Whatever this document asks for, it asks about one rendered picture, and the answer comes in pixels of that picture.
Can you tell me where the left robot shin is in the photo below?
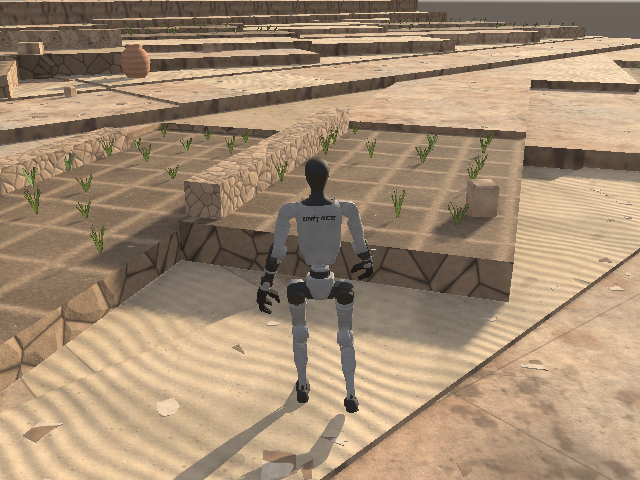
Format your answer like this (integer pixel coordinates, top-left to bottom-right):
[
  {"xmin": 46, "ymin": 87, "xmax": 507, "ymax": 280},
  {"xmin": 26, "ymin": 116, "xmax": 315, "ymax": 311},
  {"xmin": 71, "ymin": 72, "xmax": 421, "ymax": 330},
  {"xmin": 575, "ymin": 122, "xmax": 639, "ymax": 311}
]
[{"xmin": 292, "ymin": 326, "xmax": 308, "ymax": 390}]

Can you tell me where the left robot forearm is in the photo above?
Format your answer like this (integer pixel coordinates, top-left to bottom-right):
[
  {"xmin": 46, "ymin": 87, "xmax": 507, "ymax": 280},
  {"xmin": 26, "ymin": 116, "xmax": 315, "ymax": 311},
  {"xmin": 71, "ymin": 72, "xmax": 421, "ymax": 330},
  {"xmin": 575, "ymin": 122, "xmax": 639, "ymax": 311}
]
[{"xmin": 259, "ymin": 243, "xmax": 281, "ymax": 291}]

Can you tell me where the robot left upper arm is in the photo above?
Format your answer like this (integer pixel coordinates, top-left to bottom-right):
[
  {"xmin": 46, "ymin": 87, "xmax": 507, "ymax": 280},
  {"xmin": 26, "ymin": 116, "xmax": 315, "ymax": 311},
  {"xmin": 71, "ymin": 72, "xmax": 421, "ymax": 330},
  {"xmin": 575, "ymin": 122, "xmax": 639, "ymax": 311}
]
[{"xmin": 271, "ymin": 202, "xmax": 298, "ymax": 259}]

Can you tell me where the robot right hand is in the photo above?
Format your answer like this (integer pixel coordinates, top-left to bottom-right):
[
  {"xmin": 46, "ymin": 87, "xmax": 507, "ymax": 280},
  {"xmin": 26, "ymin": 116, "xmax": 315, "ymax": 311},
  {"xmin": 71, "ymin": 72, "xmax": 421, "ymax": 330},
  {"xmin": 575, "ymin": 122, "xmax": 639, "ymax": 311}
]
[{"xmin": 351, "ymin": 263, "xmax": 374, "ymax": 280}]

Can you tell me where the robot right upper arm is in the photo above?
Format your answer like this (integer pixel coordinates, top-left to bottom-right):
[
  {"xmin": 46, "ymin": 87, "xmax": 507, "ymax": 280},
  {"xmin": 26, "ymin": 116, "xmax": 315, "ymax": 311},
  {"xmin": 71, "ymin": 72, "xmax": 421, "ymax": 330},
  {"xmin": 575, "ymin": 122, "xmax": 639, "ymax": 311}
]
[{"xmin": 339, "ymin": 200, "xmax": 368, "ymax": 254}]

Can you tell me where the robot left hand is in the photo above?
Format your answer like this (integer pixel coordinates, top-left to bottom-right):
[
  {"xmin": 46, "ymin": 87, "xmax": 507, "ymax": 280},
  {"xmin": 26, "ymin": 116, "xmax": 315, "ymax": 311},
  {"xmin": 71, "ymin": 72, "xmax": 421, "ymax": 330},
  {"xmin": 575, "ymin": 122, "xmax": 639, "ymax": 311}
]
[{"xmin": 256, "ymin": 287, "xmax": 280, "ymax": 314}]

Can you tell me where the left robot thigh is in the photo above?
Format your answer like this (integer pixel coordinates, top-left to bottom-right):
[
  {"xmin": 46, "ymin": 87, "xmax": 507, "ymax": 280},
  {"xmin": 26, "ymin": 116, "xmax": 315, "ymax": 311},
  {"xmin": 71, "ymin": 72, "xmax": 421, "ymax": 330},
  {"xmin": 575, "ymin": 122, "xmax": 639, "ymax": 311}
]
[{"xmin": 287, "ymin": 279, "xmax": 309, "ymax": 343}]

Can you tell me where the right robot forearm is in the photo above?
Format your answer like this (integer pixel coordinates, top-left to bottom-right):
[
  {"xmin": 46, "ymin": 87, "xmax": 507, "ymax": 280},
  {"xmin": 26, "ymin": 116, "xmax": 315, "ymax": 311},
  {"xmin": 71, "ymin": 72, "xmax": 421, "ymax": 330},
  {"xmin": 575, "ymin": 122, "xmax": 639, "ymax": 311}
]
[{"xmin": 357, "ymin": 238, "xmax": 373, "ymax": 268}]

